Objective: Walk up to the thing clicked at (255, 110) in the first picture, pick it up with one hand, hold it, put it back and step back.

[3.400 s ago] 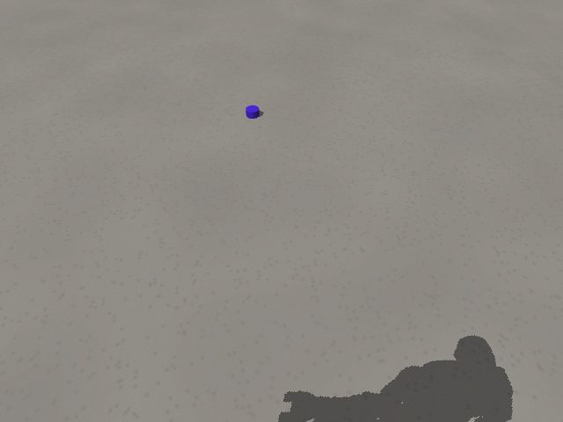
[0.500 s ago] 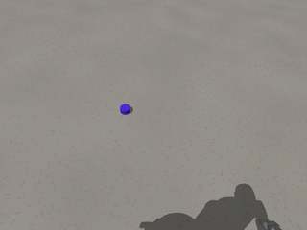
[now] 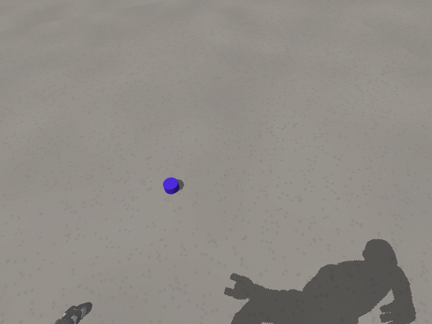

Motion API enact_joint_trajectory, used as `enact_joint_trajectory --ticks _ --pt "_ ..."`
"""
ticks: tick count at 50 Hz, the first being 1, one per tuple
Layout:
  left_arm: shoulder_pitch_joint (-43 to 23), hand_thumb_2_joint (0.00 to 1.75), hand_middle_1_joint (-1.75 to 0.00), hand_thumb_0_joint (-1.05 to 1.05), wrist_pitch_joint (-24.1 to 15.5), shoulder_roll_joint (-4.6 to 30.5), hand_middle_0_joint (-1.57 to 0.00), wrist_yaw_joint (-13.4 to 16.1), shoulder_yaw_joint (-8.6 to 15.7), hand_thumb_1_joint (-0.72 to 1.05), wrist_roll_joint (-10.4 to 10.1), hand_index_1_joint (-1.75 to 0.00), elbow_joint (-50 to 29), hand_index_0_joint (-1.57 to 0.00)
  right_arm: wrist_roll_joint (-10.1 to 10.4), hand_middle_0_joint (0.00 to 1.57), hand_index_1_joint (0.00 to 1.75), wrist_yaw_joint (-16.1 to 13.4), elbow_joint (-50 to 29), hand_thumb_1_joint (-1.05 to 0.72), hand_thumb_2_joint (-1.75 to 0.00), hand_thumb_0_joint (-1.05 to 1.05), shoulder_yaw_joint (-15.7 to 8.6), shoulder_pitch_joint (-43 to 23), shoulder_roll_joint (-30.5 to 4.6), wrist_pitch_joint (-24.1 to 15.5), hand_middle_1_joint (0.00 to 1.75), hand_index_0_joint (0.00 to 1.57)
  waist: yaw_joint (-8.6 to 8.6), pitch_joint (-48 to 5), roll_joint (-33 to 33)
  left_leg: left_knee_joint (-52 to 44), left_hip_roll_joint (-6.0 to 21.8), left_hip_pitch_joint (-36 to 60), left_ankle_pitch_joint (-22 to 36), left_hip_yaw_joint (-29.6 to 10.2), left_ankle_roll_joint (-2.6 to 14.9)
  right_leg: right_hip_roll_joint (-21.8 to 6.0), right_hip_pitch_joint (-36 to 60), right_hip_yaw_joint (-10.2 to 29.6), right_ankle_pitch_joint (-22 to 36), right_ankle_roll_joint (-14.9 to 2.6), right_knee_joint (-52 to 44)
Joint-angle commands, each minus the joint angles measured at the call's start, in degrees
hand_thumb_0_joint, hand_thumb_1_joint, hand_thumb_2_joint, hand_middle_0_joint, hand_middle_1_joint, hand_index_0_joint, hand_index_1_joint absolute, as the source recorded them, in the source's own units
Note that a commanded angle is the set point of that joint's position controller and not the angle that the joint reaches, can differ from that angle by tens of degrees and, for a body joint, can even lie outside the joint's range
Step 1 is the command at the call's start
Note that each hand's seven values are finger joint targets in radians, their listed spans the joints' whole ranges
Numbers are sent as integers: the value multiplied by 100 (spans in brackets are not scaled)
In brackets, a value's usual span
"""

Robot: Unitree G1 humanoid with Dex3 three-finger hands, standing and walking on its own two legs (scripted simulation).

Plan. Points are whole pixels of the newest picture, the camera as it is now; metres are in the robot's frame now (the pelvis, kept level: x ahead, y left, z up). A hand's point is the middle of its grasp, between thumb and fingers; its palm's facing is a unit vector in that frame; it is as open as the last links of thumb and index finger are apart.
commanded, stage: walk up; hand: left
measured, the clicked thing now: (171, 185) +0.93 +0.32 -0.74
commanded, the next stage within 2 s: none
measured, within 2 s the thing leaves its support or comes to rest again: neither
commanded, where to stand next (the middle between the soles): +0.56 +0.07 m, yaw +1 degrees
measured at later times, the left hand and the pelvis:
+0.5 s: hand (73, 316) +0.18 +0.34 -0.16, palm faces -0.01 -0.94 -0.34, open 7.4 cm; pelvis +0.17 +0.06 +0.00, yaw +3 degrees
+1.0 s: hand (111, 210) +0.42 +0.30 -0.12, palm faces -0.02 -0.91 -0.41, open 7.4 cm; pelvis +0.33 +0.03 +0.00, yaw +0 degrees
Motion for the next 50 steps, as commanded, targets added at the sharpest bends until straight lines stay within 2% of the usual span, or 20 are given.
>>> enact_joint_trajectory --ticks 1,4,8,14,17,19,21,22,23,25,27,30,37,41,44,45,46,47,48,50 --pt "612 90 -30 0 -66 1643 -20 224 484 90 -68 -30 -187 -20 64 20 30 -39 -372 -90 -90 0 -331 299 -1065 -167 30 20 166 -575 -989 169 289 -1393 662 -610 17 -1240 1390 1509 1432 -802 -1671" --pt "525 90 -30 0 -124 1575 -20 207 435 90 -19 -30 -309 -20 -21 20 30 41 -311 -90 -90 0 -402 279 -1005 -55 30 20 78 -322 -955 -68 220 -1324 1189 -544 -126 -1080 835 1017 945 -828 -1991" --pt "401 90 -30 0 -145 1694 -20 174 509 90 71 -30 -463 -20 -82 20 30 164 -437 -90 -90 0 -466 -193 -1077 -35 30 20 146 8 -919 -1209 431 -1630 1480 -447 -323 -1220 613 991 -1125 -1007 -2516" --pt "751 90 -30 0 -109 1751 -20 126 527 90 80 -30 -367 -20 -150 20 30 249 -583 -90 -90 0 -449 -889 -965 -171 30 20 415 -41 -796 -2673 487 -1027 1755 -80 -211 -1178 795 713 -868 -901 -2013" --pt "485 90 -30 0 -55 1881 -20 116 512 90 86 -30 -422 -20 -149 20 30 227 -458 -90 -90 0 -513 -495 -1063 -217 30 20 51 -234 -705 -2899 384 -1 1573 128 -82 -1266 271 725 -1063 -850 -1578" --pt "649 90 -30 0 -28 1492 -20 132 353 90 134 -30 -447 -20 -162 20 30 114 -143 -90 -90 0 -637 482 -1371 -295 30 20 -443 -857 308 -3229 168 1623 1041 -17 112 -762 -205 227 222 -550 336" --pt "1147 90 -30 0 34 987 -20 149 197 90 3 -30 -401 -20 -183 20 30 -25 -349 -90 -90 0 -771 765 -2029 -368 30 20 -406 -981 1613 -4744 2144 2538 -251 -3797 868 639 -2167 84 -1773 -39 2902" --pt "998 90 -30 0 92 1580 -20 246 336 90 57 -30 -286 -20 -19 20 30 -5 -385 -90 -90 0 -775 616 -2036 -339 30 20 -414 -867 1035 -4634 2458 2214 -8 -4024 1350 172 -2090 615 -2012 -100 3310" --pt "817 90 -30 0 89 1662 -20 259 295 90 60 -30 -278 -20 13 20 30 -33 -409 -90 -90 0 -727 450 -1837 -308 30 20 -334 -649 604 -4559 2282 1755 705 -3431 1326 22 -2034 789 -1727 -105 3434" --pt "982 90 -30 0 126 1545 -20 196 298 90 -20 -30 -66 -20 5 20 30 -84 -544 -90 -90 0 -527 -24 -1422 -339 30 20 -70 -340 324 -4552 1560 980 1657 -1692 724 -147 -1435 1093 -975 -79 2946" --pt "1199 90 -30 0 200 1464 -20 121 304 90 -37 -30 49 -20 22 20 30 -80 -542 -90 -90 0 -498 -64 -1378 -387 30 20 24 -309 567 -4664 1315 635 1910 -1120 586 -164 -1126 867 -541 40 2656" --pt "1165 90 -30 0 248 1382 -20 63 305 90 16 -30 23 -20 -3 20 30 -79 -662 -90 -90 0 -519 -108 -1424 -403 30 20 18 -263 704 -4902 1344 755 1456 -899 862 -210 -1227 746 -186 232 2193" --pt "212 90 -30 0 226 1229 -20 -61 317 90 91 -30 -194 -20 -39 20 30 -64 -654 -90 -90 0 -540 60 -1422 -371 30 20 -180 203 475 -5004 1283 795 1366 -550 883 -345 -1336 462 292 235 808" --pt "168 90 -30 0 118 1154 -20 -61 334 90 88 -30 -198 -20 -68 20 30 -61 -771 -90 -90 0 -514 -82 -1399 -321 30 20 -56 -65 450 -4372 1354 572 2156 -416 927 -188 -278 224 198 126 25" --pt "1001 90 -30 0 18 1385 -20 46 441 90 115 -30 72 -20 -44 20 30 -83 -872 -90 -90 0 -452 -102 -1239 -265 30 20 371 -621 -249 -2879 1086 243 2331 -187 653 33 1292 217 174 -18 -589" --pt "1407 90 -30 0 -48 1631 -20 112 556 90 141 -30 152 -20 -34 20 30 -66 -867 -90 -90 0 -331 232 -924 -270 30 20 520 -1071 -1055 -1536 625 -118 2198 193 467 -200 2084 629 -184 -167 -1014" --pt "1621 90 -30 0 -81 2079 -20 179 676 90 140 -30 71 -20 -22 20 30 -49 -949 -90 -90 0 -198 539 -565 -268 30 20 478 -1292 -2158 -401 -11 -1163 8 368 173 -1535 2684 2744 -599 -513 -1381" --pt "1471 90 -30 0 -62 2183 -20 187 659 90 88 -30 -18 -20 -15 20 30 -85 -836 -90 -90 0 -293 410 -1012 -202 30 20 542 -961 -1603 88 -223 -2018 -529 52 49 -2084 2801 3840 -625 -1129 -1780" --pt "1375 90 -30 0 -25 2168 -20 201 641 90 13 -30 -41 -20 -64 20 30 -145 -763 -90 -90 0 -363 168 -1290 -168 30 20 563 -745 -1316 377 81 -2018 -513 -254 30 -2230 2337 3968 -291 -1420 -1723" --pt "1126 90 -30 0 -12 1804 -20 245 533 90 -69 -30 -142 -20 17 20 30 -128 -635 -90 -90 0 -369 83 -1224 -156 30 20 400 -413 -989 400 255 -1863 -19 -603 8 -1713 1733 2701 704 -1185 -1684"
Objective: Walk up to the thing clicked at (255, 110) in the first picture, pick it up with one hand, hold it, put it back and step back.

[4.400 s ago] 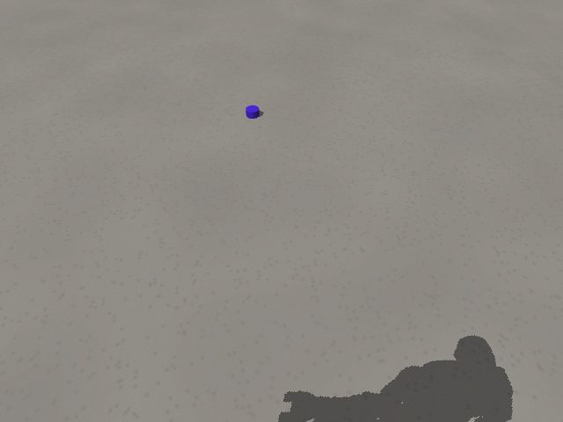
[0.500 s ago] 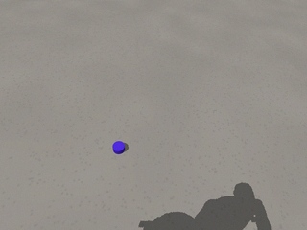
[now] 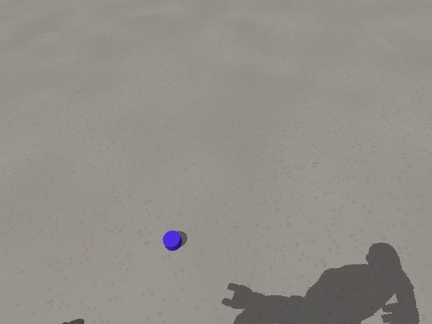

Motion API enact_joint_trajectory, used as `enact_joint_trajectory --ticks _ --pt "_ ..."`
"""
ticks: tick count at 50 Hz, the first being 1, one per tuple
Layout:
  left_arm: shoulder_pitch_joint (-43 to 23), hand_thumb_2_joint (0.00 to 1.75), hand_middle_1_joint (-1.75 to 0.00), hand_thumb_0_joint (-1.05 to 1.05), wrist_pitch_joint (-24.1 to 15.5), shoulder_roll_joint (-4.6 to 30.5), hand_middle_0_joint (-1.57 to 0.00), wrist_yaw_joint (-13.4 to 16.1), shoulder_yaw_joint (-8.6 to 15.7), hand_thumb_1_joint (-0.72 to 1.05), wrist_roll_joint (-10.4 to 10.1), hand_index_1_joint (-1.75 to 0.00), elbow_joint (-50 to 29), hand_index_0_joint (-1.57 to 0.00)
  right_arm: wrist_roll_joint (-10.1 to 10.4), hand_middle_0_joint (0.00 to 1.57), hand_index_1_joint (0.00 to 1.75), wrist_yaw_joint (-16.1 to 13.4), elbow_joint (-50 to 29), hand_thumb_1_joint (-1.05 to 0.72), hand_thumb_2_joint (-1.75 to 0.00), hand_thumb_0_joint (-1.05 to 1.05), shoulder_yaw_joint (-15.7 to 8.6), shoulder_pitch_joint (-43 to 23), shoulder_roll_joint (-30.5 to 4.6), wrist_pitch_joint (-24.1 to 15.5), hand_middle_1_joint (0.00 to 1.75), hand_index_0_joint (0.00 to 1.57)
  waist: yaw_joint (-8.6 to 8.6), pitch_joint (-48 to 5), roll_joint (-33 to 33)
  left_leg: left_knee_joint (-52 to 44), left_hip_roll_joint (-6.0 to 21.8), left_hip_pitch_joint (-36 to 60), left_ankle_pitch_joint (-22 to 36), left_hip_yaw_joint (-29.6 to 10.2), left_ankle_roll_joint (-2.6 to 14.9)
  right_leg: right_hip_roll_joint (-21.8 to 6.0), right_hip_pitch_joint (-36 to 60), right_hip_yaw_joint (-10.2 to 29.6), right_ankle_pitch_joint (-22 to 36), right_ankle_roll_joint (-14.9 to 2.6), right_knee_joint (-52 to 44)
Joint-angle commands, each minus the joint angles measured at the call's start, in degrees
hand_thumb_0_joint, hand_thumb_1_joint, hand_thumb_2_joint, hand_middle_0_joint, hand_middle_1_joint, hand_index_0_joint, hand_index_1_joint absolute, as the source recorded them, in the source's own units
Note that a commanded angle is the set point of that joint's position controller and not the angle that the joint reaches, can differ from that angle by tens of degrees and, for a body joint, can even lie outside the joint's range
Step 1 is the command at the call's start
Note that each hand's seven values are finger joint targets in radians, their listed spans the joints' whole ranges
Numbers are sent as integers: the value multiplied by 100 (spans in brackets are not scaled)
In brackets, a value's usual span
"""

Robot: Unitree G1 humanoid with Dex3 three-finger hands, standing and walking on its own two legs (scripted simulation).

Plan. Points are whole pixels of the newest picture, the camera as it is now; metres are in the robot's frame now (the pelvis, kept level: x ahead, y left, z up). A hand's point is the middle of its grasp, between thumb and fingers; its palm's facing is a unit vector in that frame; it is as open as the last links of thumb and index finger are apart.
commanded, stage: walk up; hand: left
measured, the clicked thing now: (172, 240) +0.61 +0.29 -0.74
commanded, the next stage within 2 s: none
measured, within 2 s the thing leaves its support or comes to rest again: neither
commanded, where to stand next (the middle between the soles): +0.23 +0.04 m, yaw +0 degrees
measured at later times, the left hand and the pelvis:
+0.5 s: hand out of the picture +0.15 +0.32 -0.16, palm faces -0.05 -0.94 -0.33, open 7.4 cm; pelvis +0.11 +0.05 +0.00, yaw +0 degrees
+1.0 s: hand (102, 292) +0.22 +0.28 -0.13, palm faces -0.05 -0.93 -0.37, open 7.4 cm; pelvis +0.13 +0.03 +0.00, yaw -1 degrees
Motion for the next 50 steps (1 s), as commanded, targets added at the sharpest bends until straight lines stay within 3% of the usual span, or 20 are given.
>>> enact_joint_trajectory --ticks 1,5,9,13,17,18,19,20,21,23,25,29,34,36,37,38,39,40,43,50 --pt "638 90 -30 0 -44 1611 -20 232 452 90 -124 -30 -274 -20 97 20 30 -59 -401 -90 -90 0 -333 153 -1159 -185 30 20 210 -472 -1105 805 319 -1901 347 -647 2 -1487 1696 2029 1097 -1146 -1801" --pt "504 90 -30 0 -83 1533 -20 221 403 90 -58 -30 -419 -20 23 20 30 63 -347 -90 -90 0 -339 170 -999 -72 30 20 91 -355 -1185 66 315 -1477 992 -396 -129 -1064 942 1130 931 -1066 -1962" --pt "364 90 -30 0 -70 1656 -20 170 457 90 31 -30 -579 -20 -59 20 30 158 -399 -90 -90 0 -402 -203 -1002 -69 30 20 159 -133 -1174 -966 470 -1339 1292 -213 -286 -1085 469 1005 -996 -1128 -2317" --pt "406 90 -30 0 -11 1703 -20 123 436 90 41 -30 -600 -20 -78 20 30 150 -399 -90 -90 0 -427 -469 -962 -190 30 20 229 -136 -1056 -1876 391 -572 1533 -96 -258 -1152 69 1015 -1164 -1071 -1985" --pt "234 90 -30 0 108 1286 -20 160 217 90 44 -30 -628 -20 -118 20 30 -30 -1 -90 -90 0 -509 471 -1091 -301 30 20 -354 -648 -146 -2573 59 1172 1356 18 -72 -735 -661 514 -583 -673 -128" --pt "536 90 -30 0 131 902 -20 159 92 90 -1 -30 -625 -20 -158 20 30 -86 -9 -90 -90 0 -589 674 -1439 -342 30 20 -404 -803 1039 -3463 921 1461 360 -1268 201 -244 -1063 36 -690 -393 1247" --pt "761 90 -30 0 197 698 -20 200 20 90 -43 -30 -537 -20 -151 20 30 -132 -203 -90 -90 0 -571 366 -1694 -350 30 20 -153 -478 1399 -4183 1950 1254 413 -3206 508 505 -1800 104 -1660 -51 1986" --pt "908 90 -30 0 279 1325 -20 309 197 90 -10 -30 -326 -20 -19 20 30 -116 -274 -90 -90 0 -627 138 -1919 -305 30 20 -141 -431 997 -4219 2359 740 119 -3505 1039 173 -1505 485 -1914 -115 2421" --pt "792 90 -30 0 289 1514 -20 339 224 90 2 -30 -279 -20 6 20 30 -123 -279 -90 -90 0 -617 29 -1814 -268 30 20 -98 -137 871 -4219 2329 345 234 -3403 1250 46 -1401 590 -1871 -122 2662" --pt "710 90 -30 0 310 1446 -20 324 253 90 -17 -30 -125 -20 -19 20 30 -174 -374 -90 -90 0 -452 -190 -1394 -291 30 20 -11 -241 512 -3904 1686 440 1884 -2021 909 -14 -1204 887 -1453 -91 2467" --pt "926 90 -30 0 345 1317 -20 294 217 90 -37 -30 18 -20 4 20 30 -202 -364 -90 -90 0 -427 -275 -1370 -319 30 20 87 -437 678 -3673 1451 336 2641 -1311 830 -72 -885 661 -1077 -33 2217" --pt "763 90 -30 0 401 1081 -20 281 175 90 -40 -30 145 -20 -33 20 30 -243 -437 -90 -90 0 -348 -604 -1252 -243 30 20 87 -594 766 -3489 1289 18 2635 -754 860 -90 -334 373 -717 98 1252" --pt "548 90 -30 0 373 1007 -20 347 186 90 -15 -30 334 -20 -4 20 30 -227 -378 -90 -90 0 -290 -800 -1267 -85 30 20 90 -780 678 -2851 1391 -324 2811 -815 881 125 525 67 -500 105 220" --pt "645 90 -30 0 300 1077 -20 377 202 90 42 -30 471 -20 75 20 30 -211 -362 -90 -90 0 -170 -996 -1019 -13 30 20 285 -885 234 -2321 1161 -640 2275 -645 516 105 1135 218 102 -39 -705" --pt "494 90 -30 0 250 1277 -20 399 243 90 84 -30 439 -20 102 20 30 -213 -327 -90 -90 0 -101 -933 -803 2 30 20 230 -898 -363 -1903 918 -807 1894 -455 245 -367 1212 949 359 -188 -1116" --pt "153 90 -30 0 178 1546 -20 410 266 90 124 -30 321 -20 130 20 30 -205 -285 -90 -90 0 -28 -762 -588 23 30 20 -11 -729 -1166 -1471 422 -920 1178 -216 -40 -1176 833 2260 389 -493 -1582" --pt "-390 90 -30 0 220 1812 -20 391 260 90 64 -30 273 -20 120 20 30 -256 -134 -90 -90 0 -111 -852 -800 55 30 20 -37 -586 -1369 -1354 97 -416 21 -146 -86 -1639 -9 2498 173 -1089 -1618" --pt "-703 90 -30 0 250 1689 -20 362 221 90 55 -30 228 -20 87 20 30 -258 84 -90 -90 0 -159 -684 -907 65 30 20 -161 -454 -1276 -1442 205 152 33 -233 -83 -1515 -532 2273 -74 -1070 -1455" --pt "-711 90 -30 0 254 1219 -20 350 58 90 1 -30 328 -20 115 20 30 -185 354 -90 -90 0 -146 -920 -991 -4 30 20 -151 -558 -983 -2583 467 474 1491 -429 46 -655 -274 1069 -34 -218 -1178" --pt "-957 90 -30 0 309 1144 -20 310 28 90 -14 -30 661 -20 12 20 30 -133 766 -90 -90 0 -5 -1310 -963 -16 30 20 19 -457 -598 -3354 562 235 825 -613 -14 -528 89 1115 -1180 -115 -1640"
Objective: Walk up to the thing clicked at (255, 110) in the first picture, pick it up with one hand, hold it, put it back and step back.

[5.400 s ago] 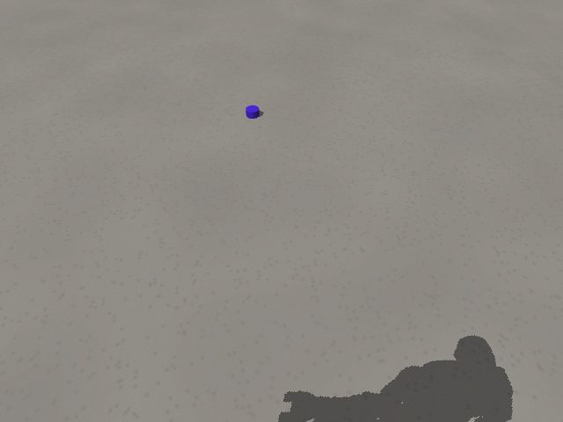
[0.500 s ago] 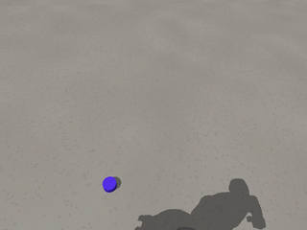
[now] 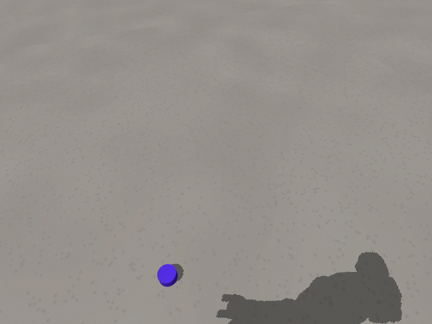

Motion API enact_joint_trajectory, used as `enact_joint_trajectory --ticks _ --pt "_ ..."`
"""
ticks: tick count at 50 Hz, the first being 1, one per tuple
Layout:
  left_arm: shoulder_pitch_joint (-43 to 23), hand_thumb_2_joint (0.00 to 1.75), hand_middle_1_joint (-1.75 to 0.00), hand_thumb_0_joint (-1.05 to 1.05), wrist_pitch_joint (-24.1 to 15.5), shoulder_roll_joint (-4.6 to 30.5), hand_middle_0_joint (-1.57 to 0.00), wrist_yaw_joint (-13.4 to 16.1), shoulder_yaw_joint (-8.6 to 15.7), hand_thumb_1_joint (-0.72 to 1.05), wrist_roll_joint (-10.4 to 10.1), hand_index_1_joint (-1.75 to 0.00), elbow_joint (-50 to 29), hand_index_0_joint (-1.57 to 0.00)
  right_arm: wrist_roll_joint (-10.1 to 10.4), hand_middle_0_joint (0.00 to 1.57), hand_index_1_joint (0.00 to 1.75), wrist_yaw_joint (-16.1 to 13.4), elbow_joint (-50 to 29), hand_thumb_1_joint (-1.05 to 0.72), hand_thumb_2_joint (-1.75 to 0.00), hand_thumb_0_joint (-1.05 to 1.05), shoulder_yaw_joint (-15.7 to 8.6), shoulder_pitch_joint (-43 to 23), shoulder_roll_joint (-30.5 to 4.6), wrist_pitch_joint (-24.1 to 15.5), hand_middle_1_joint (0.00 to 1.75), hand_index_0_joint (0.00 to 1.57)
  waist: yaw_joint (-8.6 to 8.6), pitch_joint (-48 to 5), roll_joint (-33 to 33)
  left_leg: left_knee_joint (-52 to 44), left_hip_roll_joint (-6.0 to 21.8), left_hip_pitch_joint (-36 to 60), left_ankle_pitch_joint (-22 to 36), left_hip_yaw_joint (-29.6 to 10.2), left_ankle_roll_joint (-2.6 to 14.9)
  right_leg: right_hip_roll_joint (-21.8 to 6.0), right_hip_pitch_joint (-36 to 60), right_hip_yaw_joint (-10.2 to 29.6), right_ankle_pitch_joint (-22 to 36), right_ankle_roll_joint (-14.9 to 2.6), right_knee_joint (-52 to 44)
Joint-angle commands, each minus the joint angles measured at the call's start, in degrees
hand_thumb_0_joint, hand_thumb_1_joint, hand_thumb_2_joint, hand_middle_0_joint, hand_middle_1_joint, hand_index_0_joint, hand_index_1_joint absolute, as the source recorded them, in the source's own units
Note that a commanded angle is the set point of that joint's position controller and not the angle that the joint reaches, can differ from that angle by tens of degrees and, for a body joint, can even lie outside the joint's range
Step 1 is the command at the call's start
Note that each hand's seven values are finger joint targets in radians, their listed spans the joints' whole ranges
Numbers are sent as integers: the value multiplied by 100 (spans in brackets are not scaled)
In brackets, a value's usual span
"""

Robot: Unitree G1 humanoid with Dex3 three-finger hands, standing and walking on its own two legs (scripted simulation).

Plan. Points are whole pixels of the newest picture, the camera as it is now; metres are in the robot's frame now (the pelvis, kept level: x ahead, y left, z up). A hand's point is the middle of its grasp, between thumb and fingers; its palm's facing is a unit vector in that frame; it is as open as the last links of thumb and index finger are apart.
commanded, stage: walk up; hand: left
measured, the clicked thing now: (167, 275) +0.47 +0.27 -0.74
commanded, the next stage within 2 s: stand in 1.46 s
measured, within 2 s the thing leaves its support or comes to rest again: neither
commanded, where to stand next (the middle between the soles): +0.10 +0.02 m, yaw +2 degrees
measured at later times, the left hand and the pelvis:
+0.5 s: hand out of the picture +0.10 +0.26 -0.14, palm faces -0.01 -0.95 -0.33, open 7.4 cm; pelvis +0.03 +0.00 +0.02, yaw +0 degrees
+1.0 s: hand out of the picture +0.11 +0.26 -0.14, palm faces +0.00 -0.94 -0.33, open 7.4 cm; pelvis +0.04 +0.01 +0.02, yaw +1 degrees
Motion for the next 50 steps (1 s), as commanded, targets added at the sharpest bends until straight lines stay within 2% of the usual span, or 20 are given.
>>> enact_joint_trajectory --ticks 1,3,6,9,14,19,20,27,50 --pt "-451 90 -30 0 -86 1329 -20 93 308 90 -30 -30 -183 -20 -63 20 30 -73 -81 -90 -90 0 -266 -235 -1250 -185 30 20 -19 -218 -419 -1055 487 160 -713 -836 233 -504 -209 824 -942 -334 -1389" --pt "-447 90 -30 0 -91 1260 -20 81 294 90 -32 -30 -62 -20 -66 20 30 -67 16 -90 -90 0 -239 -321 -1239 -214 30 20 29 -267 -266 -1232 549 49 -605 -885 231 -450 141 718 -587 -329 -1424" --pt "-507 90 -30 0 -73 1244 -20 61 286 90 -41 -30 47 -20 -89 20 30 -83 153 -90 -90 0 -234 -416 -1255 -239 30 20 48 -215 -33 -1474 553 -32 -727 -919 181 -436 283 675 -438 -316 -1498" --pt "-536 90 -30 0 -71 1221 -20 47 273 90 -27 -30 142 -20 -93 20 30 -97 237 -90 -90 0 -233 -473 -1258 -264 30 20 39 -429 77 -1568 596 86 -596 -906 189 -431 552 584 -27 -303 -1505" --pt "-652 90 -30 0 -64 1191 -20 42 258 90 -27 -30 297 -20 -78 20 30 -121 351 -90 -90 0 -228 -495 -1240 -270 30 20 8 -609 85 -1581 605 276 -144 -843 172 -461 779 526 442 -248 -1581" --pt "-673 90 -30 0 -66 1185 -20 55 254 90 -40 -30 421 -20 -59 20 30 -138 397 -90 -90 0 -232 -515 -1228 -270 30 20 -24 -900 -19 -1396 627 752 822 -708 170 -530 871 475 1073 -200 -1609" --pt "-719 90 -30 0 -61 1187 -20 57 247 90 -32 -30 448 -20 -54 20 30 -142 409 -90 -90 0 -242 -522 -1221 -258 30 20 -41 -870 -62 -1389 611 756 857 -694 168 -535 849 469 1120 -191 -1623" --pt "-749 90 -30 0 -43 1149 -20 79 225 90 -24 -30 590 -20 -49 20 30 -154 477 -90 -90 0 -278 -631 -1213 -192 30 20 -77 -619 -171 -1512 609 844 742 -703 154 -501 702 422 923 -147 -1766" --pt "-692 90 -30 0 -41 1141 -20 103 285 90 32 -30 557 -20 -62 20 30 -151 448 -90 -90 0 -266 -753 -1087 -170 30 20 -34 -664 -125 -1633 567 905 872 -661 100 -538 910 356 1055 -98 -1861"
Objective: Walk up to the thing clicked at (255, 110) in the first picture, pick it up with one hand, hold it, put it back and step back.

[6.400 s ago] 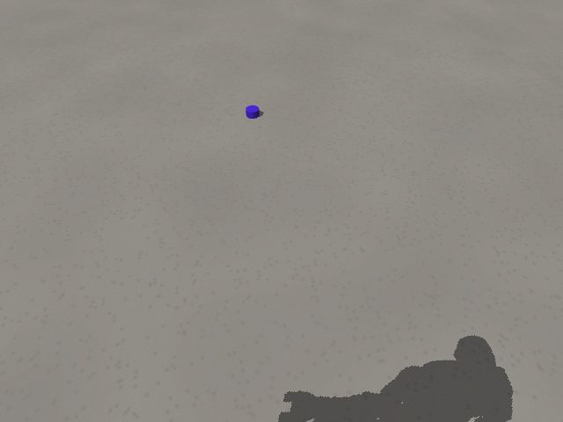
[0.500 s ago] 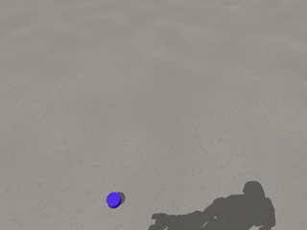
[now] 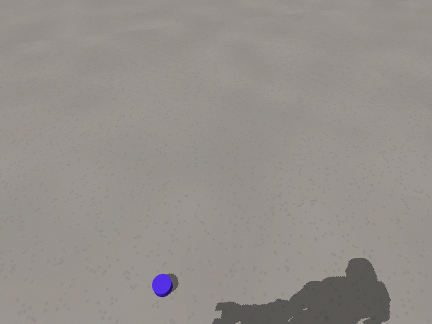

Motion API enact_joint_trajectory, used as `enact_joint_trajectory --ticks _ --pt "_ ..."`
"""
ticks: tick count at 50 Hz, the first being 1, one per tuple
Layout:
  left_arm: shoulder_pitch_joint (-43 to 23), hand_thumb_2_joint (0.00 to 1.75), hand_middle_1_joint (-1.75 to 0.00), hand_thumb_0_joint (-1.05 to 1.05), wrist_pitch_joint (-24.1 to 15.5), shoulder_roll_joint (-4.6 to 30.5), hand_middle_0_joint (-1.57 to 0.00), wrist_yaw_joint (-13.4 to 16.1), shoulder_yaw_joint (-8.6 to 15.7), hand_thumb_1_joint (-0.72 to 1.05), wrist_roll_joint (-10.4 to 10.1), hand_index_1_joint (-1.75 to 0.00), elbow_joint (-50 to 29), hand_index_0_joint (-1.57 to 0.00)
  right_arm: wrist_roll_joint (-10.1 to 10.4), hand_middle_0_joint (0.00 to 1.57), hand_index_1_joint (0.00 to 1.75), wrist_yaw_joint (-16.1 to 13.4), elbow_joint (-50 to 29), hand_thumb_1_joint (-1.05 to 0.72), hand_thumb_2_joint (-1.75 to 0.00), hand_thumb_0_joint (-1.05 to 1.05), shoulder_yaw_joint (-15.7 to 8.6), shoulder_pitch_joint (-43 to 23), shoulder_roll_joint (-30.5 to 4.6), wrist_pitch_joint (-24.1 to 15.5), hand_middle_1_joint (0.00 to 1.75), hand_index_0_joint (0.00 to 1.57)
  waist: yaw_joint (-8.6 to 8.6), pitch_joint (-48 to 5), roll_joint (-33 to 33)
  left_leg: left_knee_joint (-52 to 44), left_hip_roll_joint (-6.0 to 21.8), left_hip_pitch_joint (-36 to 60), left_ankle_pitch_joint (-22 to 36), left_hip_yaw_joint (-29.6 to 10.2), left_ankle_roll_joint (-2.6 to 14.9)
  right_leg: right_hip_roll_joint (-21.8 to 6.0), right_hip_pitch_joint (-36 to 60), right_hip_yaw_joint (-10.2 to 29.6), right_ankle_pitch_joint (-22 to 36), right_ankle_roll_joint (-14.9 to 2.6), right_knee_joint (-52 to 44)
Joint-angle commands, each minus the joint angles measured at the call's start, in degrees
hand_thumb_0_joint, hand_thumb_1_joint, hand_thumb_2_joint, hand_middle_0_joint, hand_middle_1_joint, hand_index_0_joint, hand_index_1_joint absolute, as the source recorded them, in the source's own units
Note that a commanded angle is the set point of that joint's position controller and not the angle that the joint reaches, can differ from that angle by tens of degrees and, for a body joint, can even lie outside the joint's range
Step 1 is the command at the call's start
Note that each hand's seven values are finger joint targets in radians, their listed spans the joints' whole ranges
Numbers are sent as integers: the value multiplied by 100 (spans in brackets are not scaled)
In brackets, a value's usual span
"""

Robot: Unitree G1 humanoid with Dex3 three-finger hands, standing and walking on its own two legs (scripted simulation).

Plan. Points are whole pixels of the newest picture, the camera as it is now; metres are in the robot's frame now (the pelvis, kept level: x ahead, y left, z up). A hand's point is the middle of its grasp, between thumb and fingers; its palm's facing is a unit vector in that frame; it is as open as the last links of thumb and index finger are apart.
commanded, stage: walk up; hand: left
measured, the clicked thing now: (162, 285) +0.44 +0.26 -0.76
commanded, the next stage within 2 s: stand in 0.46 s
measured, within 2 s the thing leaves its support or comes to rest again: neither
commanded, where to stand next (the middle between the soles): +0.06 +0.01 m, yaw +1 degrees
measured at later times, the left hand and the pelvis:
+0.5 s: hand out of the picture +0.09 +0.25 -0.16, palm faces -0.01 -0.94 -0.33, open 7.4 cm; pelvis +0.01 +0.00 +0.00, yaw +0 degrees
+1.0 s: hand out of the picture +0.08 +0.25 -0.16, palm faces -0.02 -0.94 -0.34, open 7.4 cm; pelvis +0.00 -0.01 +0.00, yaw +0 degrees
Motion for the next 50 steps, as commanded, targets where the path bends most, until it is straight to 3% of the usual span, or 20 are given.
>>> enact_joint_trajectory --ticks 1,9,22,23,27,33,38,50 --pt "-346 90 -30 0 -93 1208 -20 93 222 90 6 -30 -338 -20 -8 20 30 -87 -359 -90 -90 0 -213 -308 -1201 -149 30 20 -49 -448 63 -356 600 66 420 -613 110 -554 37 473 572 -160 -329" --pt "-314 90 -30 0 -82 1193 -20 99 238 90 4 -30 -366 -20 -14 20 30 -97 -379 -90 -90 0 -233 -230 -1201 -153 30 20 -51 -526 57 -330 630 139 635 -630 122 -523 95 423 583 -184 -282" --pt "-305 90 -30 0 -69 1191 -20 96 255 90 12 -30 -413 -20 -19 20 30 -106 -396 -90 -90 0 -237 -181 -1202 -146 30 20 -53 -374 19 -371 599 72 447 -636 122 -516 57 435 487 -200 -309" --pt "-276 90 -30 0 -85 1177 -20 96 209 90 -20 -30 -465 -20 -38 20 30 -119 -438 -90 -90 0 -210 -211 -1207 -144 30 20 -46 -322 68 -375 663 55 694 -651 97 -618 33 496 644 -195 -324" --pt "-255 90 -30 0 -85 1228 -20 116 216 90 -21 -30 -464 -20 -24 20 30 -112 -444 -90 -90 0 -203 -209 -1156 -139 30 20 -49 -437 -44 -359 700 219 850 -689 80 -599 46 449 579 -194 -293" --pt "-227 90 -30 0 -89 1220 -20 100 191 90 -8 -30 -513 -20 -20 20 30 -107 -455 -90 -90 0 -197 -198 -1207 -118 30 20 -64 -476 15 -385 633 201 396 -641 75 -619 -1 490 395 -191 -373" --pt "-166 90 -30 0 -105 1216 -20 102 171 90 -18 -30 -534 -20 -26 20 30 -97 -447 -90 -90 0 -185 -192 -1197 -138 30 20 -59 -555 39 -319 679 316 817 -650 75 -622 27 490 663 -199 -320" --pt "-97 90 -30 0 -102 1263 -20 113 175 90 -9 -30 -552 -20 -21 20 30 -90 -478 -90 -90 0 -180 -186 -1186 -115 30 20 -42 -386 -57 -361 653 241 580 -659 85 -593 -79 467 462 -193 -387"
